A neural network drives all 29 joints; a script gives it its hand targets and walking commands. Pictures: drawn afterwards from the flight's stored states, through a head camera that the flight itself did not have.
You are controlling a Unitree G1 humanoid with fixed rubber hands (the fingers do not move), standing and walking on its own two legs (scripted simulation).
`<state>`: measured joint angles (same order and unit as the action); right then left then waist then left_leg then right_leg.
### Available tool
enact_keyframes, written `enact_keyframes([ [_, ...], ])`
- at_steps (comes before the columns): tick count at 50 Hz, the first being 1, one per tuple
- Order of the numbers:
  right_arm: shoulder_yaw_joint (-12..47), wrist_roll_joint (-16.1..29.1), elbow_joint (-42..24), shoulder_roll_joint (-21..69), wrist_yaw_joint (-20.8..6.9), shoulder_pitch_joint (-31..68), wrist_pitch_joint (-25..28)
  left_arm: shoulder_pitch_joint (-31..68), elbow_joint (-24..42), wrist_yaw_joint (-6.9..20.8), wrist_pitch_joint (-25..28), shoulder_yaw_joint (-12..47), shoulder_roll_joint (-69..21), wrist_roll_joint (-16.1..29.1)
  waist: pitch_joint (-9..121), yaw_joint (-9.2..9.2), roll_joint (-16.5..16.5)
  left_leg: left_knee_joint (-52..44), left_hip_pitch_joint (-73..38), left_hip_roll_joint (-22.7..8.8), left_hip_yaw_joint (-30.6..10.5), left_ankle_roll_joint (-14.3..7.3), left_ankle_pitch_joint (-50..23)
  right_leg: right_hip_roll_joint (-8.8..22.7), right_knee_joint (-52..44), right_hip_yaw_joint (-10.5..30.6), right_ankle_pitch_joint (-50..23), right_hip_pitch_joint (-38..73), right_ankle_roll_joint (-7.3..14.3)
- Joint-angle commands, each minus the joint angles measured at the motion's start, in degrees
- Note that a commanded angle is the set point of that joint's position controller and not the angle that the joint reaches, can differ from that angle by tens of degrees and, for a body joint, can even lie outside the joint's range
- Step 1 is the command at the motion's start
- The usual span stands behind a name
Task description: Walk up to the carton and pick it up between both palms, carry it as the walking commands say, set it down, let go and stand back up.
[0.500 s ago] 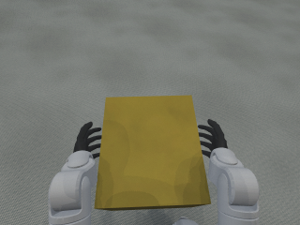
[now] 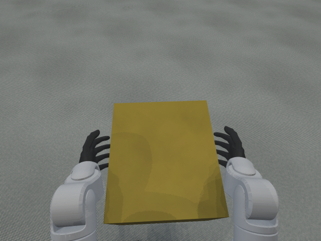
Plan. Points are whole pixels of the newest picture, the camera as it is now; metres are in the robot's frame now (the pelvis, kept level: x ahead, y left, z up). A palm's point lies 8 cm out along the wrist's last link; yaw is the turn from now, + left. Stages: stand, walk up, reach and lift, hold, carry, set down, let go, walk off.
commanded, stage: carry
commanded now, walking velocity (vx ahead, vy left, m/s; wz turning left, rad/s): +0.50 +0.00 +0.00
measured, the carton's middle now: (162, 164) +0.30 +0.00 +0.02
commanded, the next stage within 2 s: none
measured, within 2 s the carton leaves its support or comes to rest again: neither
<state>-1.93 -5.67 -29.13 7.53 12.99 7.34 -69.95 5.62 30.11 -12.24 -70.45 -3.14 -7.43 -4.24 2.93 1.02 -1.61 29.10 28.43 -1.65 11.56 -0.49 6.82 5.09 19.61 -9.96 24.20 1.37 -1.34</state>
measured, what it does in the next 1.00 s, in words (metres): walks ahead: left foot, then right foot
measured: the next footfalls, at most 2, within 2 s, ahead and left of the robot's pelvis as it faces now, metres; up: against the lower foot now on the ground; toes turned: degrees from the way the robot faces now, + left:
left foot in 0.04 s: +0.17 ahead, +0.11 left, +0.00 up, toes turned +9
right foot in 0.42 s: +0.44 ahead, -0.12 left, +0.00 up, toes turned -10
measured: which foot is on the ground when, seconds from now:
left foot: up 0.00-0.02, down 0.04-0.46, up 0.48-0.82, down 0.84-1.00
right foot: down 0.00-0.02, up 0.04-0.40, down 0.42-0.86, up 0.88-1.00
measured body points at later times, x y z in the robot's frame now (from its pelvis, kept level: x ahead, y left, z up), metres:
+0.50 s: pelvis +0.36 -0.03 +0.00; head +0.37 -0.04 +0.45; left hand +0.63 +0.13 +0.09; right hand +0.64 -0.18 +0.08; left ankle +0.17 +0.08 -0.67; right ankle +0.41 -0.11 -0.73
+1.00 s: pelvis +0.70 +0.00 +0.01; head +0.73 +0.00 +0.46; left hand +0.99 +0.14 +0.08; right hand +0.97 -0.17 +0.08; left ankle +0.72 +0.08 -0.73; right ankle +0.58 -0.11 -0.64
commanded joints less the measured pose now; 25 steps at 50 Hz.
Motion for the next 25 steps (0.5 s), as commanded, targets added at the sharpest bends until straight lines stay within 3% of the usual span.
enact_keyframes([
  [1, 34.8, 21.5, -0.1, 53.7, -14.2, 19.0, -0.5, 22.5, 4.5, 15.5, -0.2, 35.8, -50.3, 22.1, 16.9, -1.39, -3.9, -3.3, -29.7, 3.3, 3.4, -2.2, -1.0, 6.6, 19.3, -3.6, -46.8, -8.9, 2.9],
  [2, 34.2, 20.9, 0.2, 53.1, -14.1, 19.4, -0.8, 24.9, 4.7, 15.5, -0.5, 36.2, -49.5, 22.1, 19.2, -3.09, 2.1, -7.5, -38.1, -6.5, -12.6, -5.1, 8.1, 4.4, 33.4, -2.6, -33.9, -19.2, 1.1],
  [3, 33.6, 21.1, 1.8, 53.2, -14.1, 19.5, -1.1, 24.6, 4.9, 15.8, -1.0, 35.8, -50.3, 22.6, 21.0, -2.4, 15.6, -14.2, -44.4, -21.9, -40.5, -13.7, 2.4, -4.6, 48.0, 0.0, -1.4, -34.2, -1.3],
  [4, 33.6, 21.7, 1.2, 55.1, -14.2, 20.2, -1.1, 25.4, 4.3, 15.8, -0.8, 35.3, -51.2, 23.0, 20.3, -2.53, 14.7, -15.5, -45.1, -23.2, -41.1, -16.3, -8.6, -4.5, 58.4, 7.3, 2.7, -40.0, -0.8],
  [5, 33.3, 21.3, 1.1, 56.6, -14.2, 20.5, -0.7, 25.7, 2.8, 16.0, -0.6, 35.5, -53.2, 23.1, 18.7, -2.46, 10.0, -13.0, -41.7, -22.0, -34.4, -15.5, -15.6, -1.3, 60.4, 10.5, 0.5, -42.1, 0.2],
  [6, 33.9, 21.8, 1.0, 58.9, -14.6, 21.9, -0.2, 26.0, 2.6, 16.1, -0.2, 35.8, -55.3, 23.0, 18.3, -2.03, 4.9, -13.0, -38.3, -20.2, -29.1, -12.8, -17.2, 0.9, 56.4, 12.7, -2.8, -40.1, 0.6],
  [7, 34.7, 22.8, 0.4, 61.0, -15.2, 23.1, 0.3, 26.4, 2.7, 16.2, 0.6, 35.8, -57.5, 22.9, 16.8, -1.85, 2.9, -14.4, -35.7, -18.3, -25.0, -10.2, -14.2, 2.3, 50.2, 12.8, -5.3, -38.7, 0.6],
  [8, 35.1, 23.3, 0.2, 62.0, -15.6, 23.3, 0.6, 26.0, 2.3, 16.3, 1.3, 35.4, -58.7, 22.4, 15.7, -1.68, 3.5, -15.4, -34.6, -16.7, -21.1, -8.2, -10.9, 3.1, 43.1, 12.5, -5.9, -37.1, 0.4],
  [12, 35.3, 23.5, -1.5, 60.0, -16.5, 21.5, 1.7, 23.0, 1.8, 15.2, 2.6, 35.7, -59.0, 20.9, 13.0, -1.39, 7.3, -18.0, -32.9, -14.9, -13.4, -8.7, -10.6, 0.8, 25.0, 5.5, -6.2, -33.8, -0.6],
  [17, 34.7, 22.4, -2.8, 56.2, -16.0, 19.3, 0.9, 23.0, 3.9, 14.5, 1.6, 36.9, -56.4, 21.6, 11.2, -1.32, 11.1, -14.6, -34.2, -11.8, -5.3, -5.4, -22.9, -3.2, 12.0, -0.6, -16.1, -28.6, -0.4],
  [19, 34.3, 21.7, -3.0, 54.4, -15.6, 19.1, 0.5, 23.8, 3.8, 14.4, 1.0, 36.9, -55.4, 21.9, 12.9, -0.93, 11.3, -7.5, -34.7, -11.0, -2.4, -3.6, -34.1, -5.5, 8.0, -3.1, -16.9, -22.6, 0.7],
  [20, 34.1, 21.5, -3.1, 53.5, -15.4, 19.4, 0.2, 23.4, 3.3, 14.3, 0.6, 36.6, -55.0, 21.9, 14.8, -0.2, 10.0, -1.3, -32.5, -9.8, 0.4, -2.0, -35.6, -7.0, 4.1, -5.5, -19.0, -15.2, 1.0],
  [21, 33.8, 21.3, -3.0, 52.7, -15.2, 19.1, -0.1, 23.3, 2.7, 14.2, 0.3, 36.3, -54.5, 21.8, 18.0, 0.18, 7.6, 6.9, -27.6, -8.4, 2.4, -0.5, -32.0, -6.4, 3.5, -5.4, -19.5, -5.1, 1.4],
  [22, 33.7, 21.2, -3.2, 51.5, -15.3, 20.5, -0.5, 22.6, 2.3, 14.2, 0.0, 35.9, -54.0, 21.3, 19.9, 1.29, 3.4, 17.7, -17.4, -6.3, 3.3, 1.4, -21.9, 1.0, 1.9, 4.3, -17.1, 4.5, 3.0],
  [23, 33.7, 21.0, -3.6, 50.8, -15.3, 20.9, -1.3, 22.4, 0.3, 13.9, -0.1, 35.0, -53.4, 20.7, 21.8, 1.19, -12.4, 32.3, -1.7, 0.2, 0.2, 2.4, 4.2, 14.5, -2.8, 29.8, -22.5, 12.9, 11.7],
  [24, 33.7, 21.0, -2.5, 51.3, -15.3, 21.1, -1.6, 21.7, -0.3, 13.9, -0.3, 34.1, -53.8, 20.9, 20.3, 0.95, -13.1, 40.8, 7.5, 2.6, -6.1, 1.5, 22.3, 17.9, -3.1, 34.2, -36.3, 15.9, 16.6],
  [25, 34.2, 21.8, -1.4, 54.2, -15.4, 21.5, -1.3, 22.3, 0.6, 14.2, -0.1, 34.3, -55.3, 21.1, 20.6, 0.68, -6.8, 43.3, 10.2, -0.9, -10.6, 0.7, 21.4, 18.0, -0.8, 29.6, -44.0, 15.6, 15.9],
])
